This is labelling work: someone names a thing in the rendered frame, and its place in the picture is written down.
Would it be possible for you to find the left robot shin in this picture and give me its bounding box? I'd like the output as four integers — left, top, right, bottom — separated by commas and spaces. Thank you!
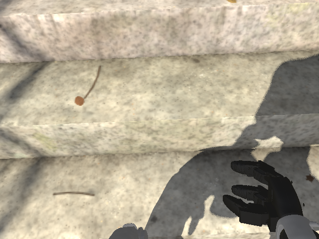
123, 223, 138, 230

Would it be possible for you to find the right robot hand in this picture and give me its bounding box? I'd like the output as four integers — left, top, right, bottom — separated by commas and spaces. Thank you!
222, 160, 305, 232

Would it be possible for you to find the robot left thigh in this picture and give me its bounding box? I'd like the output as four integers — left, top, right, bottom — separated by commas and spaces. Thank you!
109, 226, 149, 239

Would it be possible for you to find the robot right forearm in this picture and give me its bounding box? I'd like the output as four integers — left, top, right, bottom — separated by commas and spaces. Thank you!
275, 214, 319, 239

